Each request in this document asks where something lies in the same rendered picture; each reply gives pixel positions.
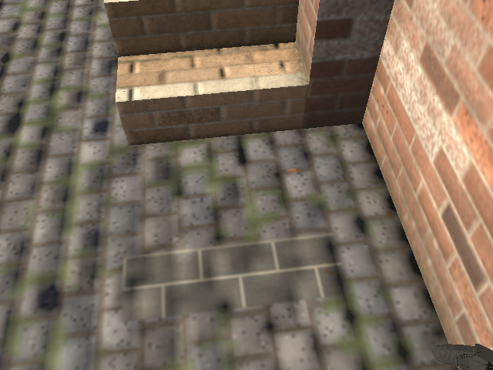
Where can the right robot hand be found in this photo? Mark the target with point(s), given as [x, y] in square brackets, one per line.
[466, 357]

